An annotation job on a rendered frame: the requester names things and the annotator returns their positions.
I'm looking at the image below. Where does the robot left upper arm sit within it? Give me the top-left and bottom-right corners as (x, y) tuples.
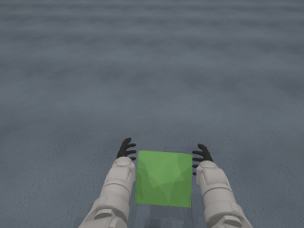
(79, 216), (127, 228)

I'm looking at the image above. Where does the carton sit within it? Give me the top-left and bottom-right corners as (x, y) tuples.
(134, 150), (193, 208)

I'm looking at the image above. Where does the left robot forearm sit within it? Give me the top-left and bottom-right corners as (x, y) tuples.
(81, 157), (136, 224)

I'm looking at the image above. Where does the left robot hand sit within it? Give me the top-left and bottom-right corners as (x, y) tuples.
(116, 138), (137, 166)

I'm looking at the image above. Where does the right robot forearm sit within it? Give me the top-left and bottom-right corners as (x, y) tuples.
(196, 161), (253, 228)

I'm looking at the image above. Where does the right robot hand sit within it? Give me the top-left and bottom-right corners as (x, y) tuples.
(192, 143), (213, 176)

